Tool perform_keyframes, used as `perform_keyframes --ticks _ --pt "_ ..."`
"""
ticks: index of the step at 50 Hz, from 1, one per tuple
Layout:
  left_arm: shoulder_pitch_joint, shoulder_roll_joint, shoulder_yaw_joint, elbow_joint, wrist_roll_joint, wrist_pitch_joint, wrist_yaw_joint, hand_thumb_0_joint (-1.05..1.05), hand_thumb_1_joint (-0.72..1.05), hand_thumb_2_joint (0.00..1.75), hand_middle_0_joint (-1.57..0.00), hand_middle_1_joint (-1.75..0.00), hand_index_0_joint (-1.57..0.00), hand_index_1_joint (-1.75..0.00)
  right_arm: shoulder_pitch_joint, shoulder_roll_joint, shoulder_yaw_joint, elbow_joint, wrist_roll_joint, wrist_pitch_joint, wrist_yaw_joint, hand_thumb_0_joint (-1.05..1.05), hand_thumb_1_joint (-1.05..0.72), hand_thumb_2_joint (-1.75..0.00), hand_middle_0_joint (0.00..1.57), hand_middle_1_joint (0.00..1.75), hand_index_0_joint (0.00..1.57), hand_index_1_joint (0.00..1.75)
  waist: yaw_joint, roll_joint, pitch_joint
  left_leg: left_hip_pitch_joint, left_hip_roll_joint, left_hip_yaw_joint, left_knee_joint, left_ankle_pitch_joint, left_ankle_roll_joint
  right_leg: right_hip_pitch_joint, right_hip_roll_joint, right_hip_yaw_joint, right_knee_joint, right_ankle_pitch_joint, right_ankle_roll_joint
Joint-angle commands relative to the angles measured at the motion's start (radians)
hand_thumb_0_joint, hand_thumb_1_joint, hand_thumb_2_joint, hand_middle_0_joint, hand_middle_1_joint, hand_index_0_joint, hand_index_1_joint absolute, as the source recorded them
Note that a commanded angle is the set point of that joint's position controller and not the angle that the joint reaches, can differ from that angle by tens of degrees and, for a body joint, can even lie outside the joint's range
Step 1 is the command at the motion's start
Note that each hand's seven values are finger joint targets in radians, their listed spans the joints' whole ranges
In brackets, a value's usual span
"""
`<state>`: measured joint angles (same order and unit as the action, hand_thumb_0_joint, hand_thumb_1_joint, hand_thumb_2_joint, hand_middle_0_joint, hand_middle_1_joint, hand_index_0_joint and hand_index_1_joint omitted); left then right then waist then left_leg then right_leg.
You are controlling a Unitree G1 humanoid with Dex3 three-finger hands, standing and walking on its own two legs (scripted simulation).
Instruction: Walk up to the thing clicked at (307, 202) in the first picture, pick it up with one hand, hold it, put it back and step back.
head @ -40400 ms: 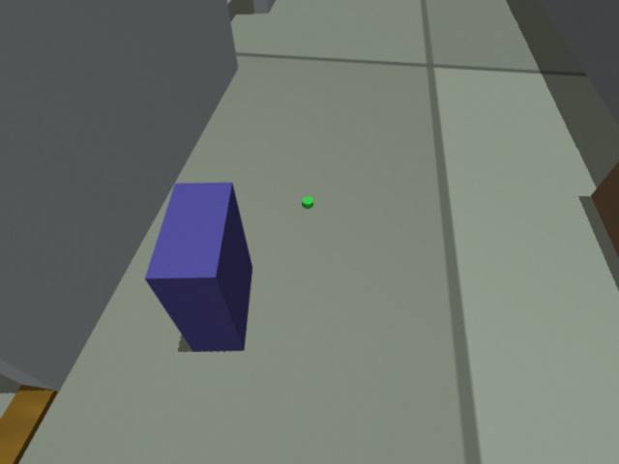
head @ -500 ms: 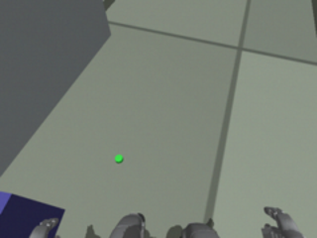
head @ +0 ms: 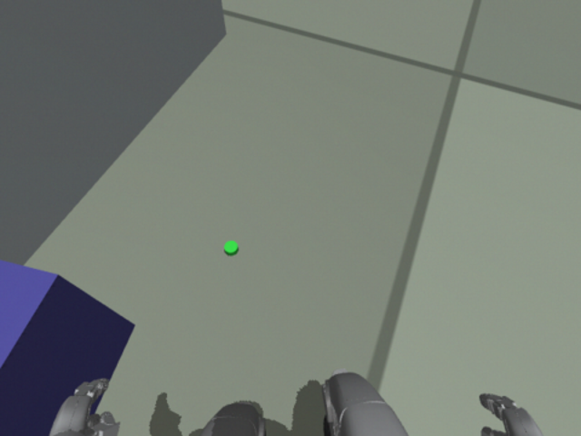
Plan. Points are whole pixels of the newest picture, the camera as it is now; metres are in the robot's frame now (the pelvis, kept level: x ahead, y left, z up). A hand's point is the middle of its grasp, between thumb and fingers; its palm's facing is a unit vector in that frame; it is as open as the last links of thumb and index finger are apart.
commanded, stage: walk up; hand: left
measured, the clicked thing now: (231, 248) +0.69 +0.23 -0.74
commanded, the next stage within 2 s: stand in 1.50 s
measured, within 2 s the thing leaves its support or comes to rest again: neither
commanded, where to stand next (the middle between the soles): +0.30 -0.01 m, yaw -2 degrees
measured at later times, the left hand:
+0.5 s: hand out of the picture -0.02 +0.27 -0.13, palm faces -0.05 -0.89 -0.45, open 7.4 cm
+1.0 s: hand out of the picture -0.09 +0.26 -0.14, palm faces -0.03 -0.95 -0.31, open 7.4 cm
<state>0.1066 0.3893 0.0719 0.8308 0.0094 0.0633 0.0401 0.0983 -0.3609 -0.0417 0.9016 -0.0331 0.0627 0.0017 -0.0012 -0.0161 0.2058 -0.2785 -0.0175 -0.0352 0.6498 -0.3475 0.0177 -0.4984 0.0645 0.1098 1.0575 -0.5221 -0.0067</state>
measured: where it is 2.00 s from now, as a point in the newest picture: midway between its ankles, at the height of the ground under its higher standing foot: outside the picture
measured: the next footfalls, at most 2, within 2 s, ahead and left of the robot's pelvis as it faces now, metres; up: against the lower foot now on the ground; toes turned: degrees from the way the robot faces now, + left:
right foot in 0.22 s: -0.10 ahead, -0.12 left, +0.00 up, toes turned -1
left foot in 0.52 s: -0.11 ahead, +0.13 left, +0.00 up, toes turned -5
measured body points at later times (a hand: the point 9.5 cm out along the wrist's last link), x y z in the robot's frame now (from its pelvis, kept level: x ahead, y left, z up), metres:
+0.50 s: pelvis -0.14 +0.00 +0.00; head -0.09 -0.02 +0.44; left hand -0.02 +0.32 -0.10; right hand -0.06 -0.32 -0.14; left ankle -0.15 +0.14 -0.72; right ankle -0.10 -0.12 -0.72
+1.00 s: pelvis -0.16 +0.02 +0.02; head -0.16 +0.02 +0.47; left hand -0.08 +0.31 -0.12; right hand -0.10 -0.29 -0.11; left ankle -0.15 +0.13 -0.72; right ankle -0.14 -0.12 -0.72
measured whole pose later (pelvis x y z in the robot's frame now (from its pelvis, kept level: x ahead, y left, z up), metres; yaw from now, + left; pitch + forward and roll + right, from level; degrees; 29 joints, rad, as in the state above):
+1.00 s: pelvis -0.16 +0.02 +0.02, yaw -3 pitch -2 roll -1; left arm 0.18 0.33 0.04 1.05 0.02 -0.02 -0.02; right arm 0.15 -0.35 -0.03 1.05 -0.03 -0.01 0.01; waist 0.01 0.01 0.03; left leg -0.20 0.00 -0.03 0.49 -0.26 0.00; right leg -0.22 0.01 0.04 0.44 -0.20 0.01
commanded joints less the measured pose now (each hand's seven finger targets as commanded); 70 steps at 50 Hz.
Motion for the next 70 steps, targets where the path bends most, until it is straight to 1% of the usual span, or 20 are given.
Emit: perform_keyframes --ticks 1,7,10,11,12,13,16,18,24,26,27,28,31,35,37,39,49,54,60,70 --pt "0.093 0.185 0.058 -0.054 -0.007 -0.033 0.009 0.00 0.90 0.90 -0.20 -0.30 -0.20 -0.30 -0.068 -0.255 -0.062 -0.103 0.000 -0.032 -0.030 0.00 -0.90 -0.90 0.20 0.30 0.20 0.30 0.027 0.174 -0.208 0.104 0.271 -0.184 -0.180 0.619 0.214 -0.004 0.006 0.026 0.156 -0.010 0.009" --pt "0.077 0.165 0.050 -0.060 0.003 -0.059 -0.003 0.00 0.90 0.90 -0.20 -0.30 -0.20 -0.30 0.012 -0.262 -0.065 -0.111 0.006 -0.015 -0.020 0.00 -0.90 -0.90 0.20 0.30 0.20 0.30 -0.036 0.212 -0.281 0.239 0.232 -0.161 -0.089 0.623 0.200 0.134 -0.031 -0.096 -0.344 0.055 0.036" --pt "0.169 0.166 0.048 -0.003 0.019 -0.075 0.000 0.00 0.90 0.90 -0.20 -0.30 -0.20 -0.30 -0.035 -0.263 -0.059 -0.119 0.035 -0.001 -0.014 0.00 -0.90 -0.90 0.20 0.30 0.20 0.30 0.022 0.173 -0.346 0.151 0.208 -0.125 0.004 0.515 0.129 0.338 -0.050 -0.115 -0.685 0.365 -0.001" --pt "0.160 0.237 0.067 -0.005 0.032 -0.081 0.000 0.00 0.90 0.90 -0.20 -0.30 -0.20 -0.30 -0.037 -0.226 -0.047 -0.126 0.042 -0.003 -0.011 0.00 -0.90 -0.90 0.20 0.30 0.20 0.30 0.016 0.056 -0.318 -0.070 0.142 -0.121 0.060 0.344 0.063 0.435 -0.154 0.074 -0.642 0.459 -0.048" --pt "0.144 0.331 0.090 -0.015 0.019 -0.074 -0.007 0.00 0.90 0.90 -0.20 -0.30 -0.20 -0.30 -0.086 -0.183 -0.037 -0.152 0.047 -0.004 -0.019 0.00 -0.90 -0.90 0.20 0.30 0.20 0.30 0.057 -0.186 -0.259 -0.185 -0.048 -0.033 0.247 -0.062 0.003 0.345 -0.367 0.309 -0.673 0.610 -0.209" --pt "0.100 0.367 0.096 -0.054 0.030 -0.080 -0.004 0.00 0.90 0.90 -0.20 -0.30 -0.20 -0.30 -0.086 -0.203 -0.050 -0.150 0.040 0.004 -0.029 0.00 -0.90 -0.90 0.20 0.30 0.20 0.30 0.066 -0.221 -0.223 -0.181 -0.040 -0.105 0.475 -0.285 -0.015 0.220 -0.499 0.446 -0.682 0.717 -0.317" --pt "-0.015 0.249 0.069 -0.074 0.027 -0.078 0.002 0.00 0.90 0.90 -0.20 -0.30 -0.20 -0.30 0.024 -0.229 -0.057 -0.094 0.054 -0.007 -0.029 0.00 -0.90 -0.90 0.20 0.30 0.20 0.30 -0.017 -0.057 -0.215 -0.181 -0.081 -0.160 0.598 -0.174 -0.017 0.239 -0.333 0.152 -0.589 0.705 -0.229" --pt "0.009 0.229 0.064 -0.075 0.033 -0.079 0.001 0.00 0.90 0.90 -0.20 -0.30 -0.20 -0.30 0.035 -0.212 -0.049 -0.090 0.035 -0.020 -0.028 0.00 -0.90 -0.90 0.20 0.30 0.20 0.30 0.011 -0.109 -0.213 -0.137 -0.056 -0.106 0.483 -0.158 -0.034 0.240 -0.270 0.073 -0.587 0.578 -0.185" --pt "0.043 0.241 0.064 -0.053 0.028 -0.060 -0.022 0.00 0.90 0.90 -0.20 -0.30 -0.20 -0.30 0.088 -0.179 -0.052 -0.031 0.007 -0.056 -0.011 0.00 -0.90 -0.90 0.20 0.30 0.20 0.30 0.018 -0.187 -0.237 0.070 -0.010 0.056 -0.254 -0.023 -0.016 0.304 -0.264 0.108 -0.549 0.298 -0.145" --pt "0.092 0.149 0.028 -0.047 0.012 -0.056 -0.030 0.00 0.90 0.90 -0.20 -0.30 -0.20 -0.30 0.103 -0.225 -0.066 -0.013 -0.015 -0.077 -0.016 0.00 -0.90 -0.90 0.20 0.30 0.20 0.30 0.019 0.017 -0.258 0.252 0.156 -0.251 -0.361 -0.047 0.040 0.086 -0.172 0.050 -0.410 0.233 -0.047" --pt "0.049 0.163 0.032 -0.034 -0.001 -0.057 -0.026 0.00 0.90 0.90 -0.20 -0.30 -0.20 -0.30 0.010 -0.331 -0.072 -0.038 -0.009 -0.079 -0.009 0.00 -0.90 -0.90 0.20 0.30 0.20 0.30 0.014 0.180 -0.205 0.045 0.330 -0.460 -0.406 -0.194 0.158 0.086 -0.051 -0.068 -0.337 -0.010 -0.007" --pt "-0.003 0.216 0.054 -0.016 0.013 -0.059 -0.023 0.00 0.90 0.90 -0.20 -0.30 -0.20 -0.30 -0.022 -0.337 -0.077 -0.039 -0.007 -0.085 -0.006 0.00 -0.90 -0.90 0.20 0.30 0.20 0.30 -0.009 0.145 -0.148 -0.131 0.358 -0.470 -0.424 -0.248 0.203 0.188 -0.080 -0.007 -0.220 -0.054 -0.009" --pt "0.059 0.169 0.042 0.018 -0.007 -0.075 -0.038 0.00 0.90 0.90 -0.20 -0.30 -0.20 -0.30 -0.049 -0.247 -0.046 -0.026 -0.007 -0.100 -0.011 0.00 -0.90 -0.90 0.20 0.30 0.20 0.30 0.041 0.146 -0.155 -0.007 0.231 -0.215 -0.312 0.049 0.130 0.214 -0.085 -0.043 -0.356 0.092 -0.017" --pt "0.088 0.178 0.048 0.076 0.016 -0.101 -0.032 0.00 0.90 0.90 -0.20 -0.30 -0.20 -0.30 -0.019 -0.197 -0.029 -0.011 0.015 -0.081 -0.004 0.00 -0.90 -0.90 0.20 0.30 0.20 0.30 0.036 0.109 -0.217 -0.080 0.135 -0.110 -0.173 0.087 0.032 0.494 -0.095 -0.006 -0.682 0.303 -0.037" --pt "0.010 0.244 0.043 0.068 0.017 -0.103 -0.035 0.00 0.90 0.90 -0.20 -0.30 -0.20 -0.30 0.030 -0.178 -0.028 0.022 0.018 -0.070 -0.004 0.00 -0.90 -0.90 0.20 0.30 0.20 0.30 -0.011 -0.029 -0.161 -0.017 0.053 -0.062 -0.141 -0.193 -0.003 0.234 -0.261 0.233 -0.780 -0.060 -0.115" --pt "-0.026 0.217 0.031 0.070 0.015 -0.099 -0.040 0.00 0.90 0.90 -0.20 -0.30 -0.20 -0.30 0.037 -0.188 -0.036 0.043 0.011 -0.073 0.002 0.00 -0.90 -0.90 0.20 0.30 0.20 0.30 -0.024 -0.016 -0.121 0.066 0.043 -0.057 -0.150 -0.133 -0.001 0.118 -0.241 0.209 -0.824 -0.181 -0.097" --pt "-0.006 0.161 0.021 0.148 0.002 -0.109 -0.048 0.00 0.90 0.90 -0.20 -0.30 -0.20 -0.30 0.000 -0.199 -0.028 0.096 0.004 -0.107 0.000 0.00 -0.90 -0.90 0.20 0.30 0.20 0.30 0.006 0.039 -0.170 -0.004 0.114 -0.132 -0.338 -0.093 0.017 0.303 -0.148 0.053 -0.718 0.187 -0.042" --pt "0.005 0.157 0.013 0.177 -0.004 -0.114 -0.040 0.00 0.90 0.90 -0.20 -0.30 -0.20 -0.30 -0.036 -0.190 -0.022 0.099 0.010 -0.115 -0.005 0.00 -0.90 -0.90 0.20 0.30 0.20 0.30 0.020 0.050 -0.234 0.060 0.135 -0.111 -0.321 0.223 0.018 0.392 -0.152 0.010 -0.681 0.479 -0.024" --pt "-0.018 0.154 0.001 0.186 -0.010 -0.107 -0.033 0.00 0.90 0.90 -0.20 -0.30 -0.20 -0.30 -0.033 -0.186 -0.027 0.113 0.021 -0.106 -0.012 0.00 -0.90 -0.90 0.20 0.30 0.20 0.30 0.012 0.049 -0.285 0.154 0.132 -0.071 -0.285 0.424 0.010 0.412 -0.161 -0.008 -0.668 0.591 -0.024" --pt "-0.046 0.156 -0.004 0.199 -0.003 -0.102 -0.029 0.00 0.90 0.90 -0.20 -0.30 -0.20 -0.30 -0.071 -0.174 -0.031 0.117 0.017 -0.097 -0.008 0.00 -0.90 -0.90 0.20 0.30 0.20 0.30 0.011 0.017 -0.251 0.140 0.127 -0.064 -0.324 0.304 0.010 0.407 -0.163 0.002 -0.696 0.533 -0.018"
